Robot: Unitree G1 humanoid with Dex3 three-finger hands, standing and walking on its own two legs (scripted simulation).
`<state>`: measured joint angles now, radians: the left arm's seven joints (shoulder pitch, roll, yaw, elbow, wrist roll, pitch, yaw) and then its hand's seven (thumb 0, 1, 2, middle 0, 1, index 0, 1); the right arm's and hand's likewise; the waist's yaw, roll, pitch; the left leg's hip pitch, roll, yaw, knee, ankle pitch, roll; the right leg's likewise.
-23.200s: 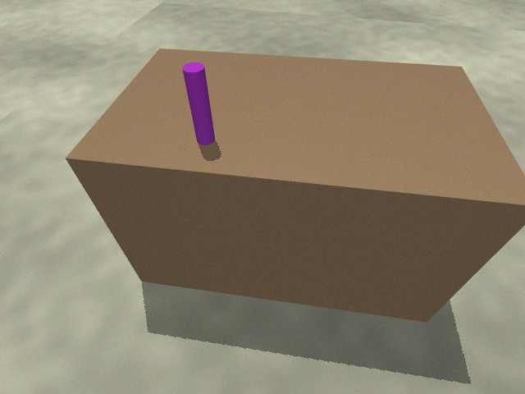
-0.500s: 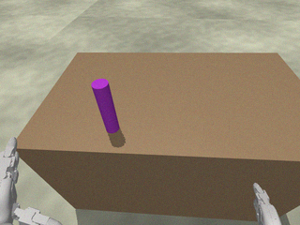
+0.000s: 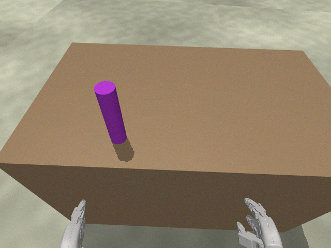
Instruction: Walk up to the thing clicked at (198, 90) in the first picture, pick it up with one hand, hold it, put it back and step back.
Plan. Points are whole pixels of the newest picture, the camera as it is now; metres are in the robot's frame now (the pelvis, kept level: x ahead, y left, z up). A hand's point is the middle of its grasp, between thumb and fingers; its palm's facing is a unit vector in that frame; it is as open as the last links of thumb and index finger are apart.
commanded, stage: home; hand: left
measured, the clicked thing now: (112, 116) +0.45 +0.16 +0.04
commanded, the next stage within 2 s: none
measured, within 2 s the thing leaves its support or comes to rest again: neither
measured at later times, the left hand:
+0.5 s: hand (97, 239) +0.17 +0.19 -0.11, palm faces -0.03 -0.95 -0.30, open 17.4 cm
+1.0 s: hand out of the picture +0.02 +0.26 -0.14, palm faces -0.04 -0.93 -0.38, open 17.4 cm
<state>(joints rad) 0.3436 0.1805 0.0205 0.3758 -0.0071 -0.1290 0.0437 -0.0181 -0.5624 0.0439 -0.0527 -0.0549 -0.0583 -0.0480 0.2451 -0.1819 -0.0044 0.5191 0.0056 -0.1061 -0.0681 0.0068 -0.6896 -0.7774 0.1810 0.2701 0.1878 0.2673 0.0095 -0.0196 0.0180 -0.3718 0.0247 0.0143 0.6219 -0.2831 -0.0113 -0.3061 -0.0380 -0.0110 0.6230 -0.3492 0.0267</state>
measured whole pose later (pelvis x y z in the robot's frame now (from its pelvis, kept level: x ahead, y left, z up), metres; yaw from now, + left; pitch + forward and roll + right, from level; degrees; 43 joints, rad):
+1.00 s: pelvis -0.02 -0.01 +0.02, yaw +1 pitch -4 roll +0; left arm 0.21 0.38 -0.02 1.11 0.02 -0.01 0.00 -0.01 -0.53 0.06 -0.06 -0.05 -0.06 -0.05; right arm 0.18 -0.35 0.01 1.09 -0.02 0.01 0.02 0.01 -0.90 -0.90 0.20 0.31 0.21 0.30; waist 0.00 0.01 0.03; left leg -0.19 0.04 0.00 0.41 -0.16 -0.02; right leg -0.12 -0.02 -0.03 0.40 -0.22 0.01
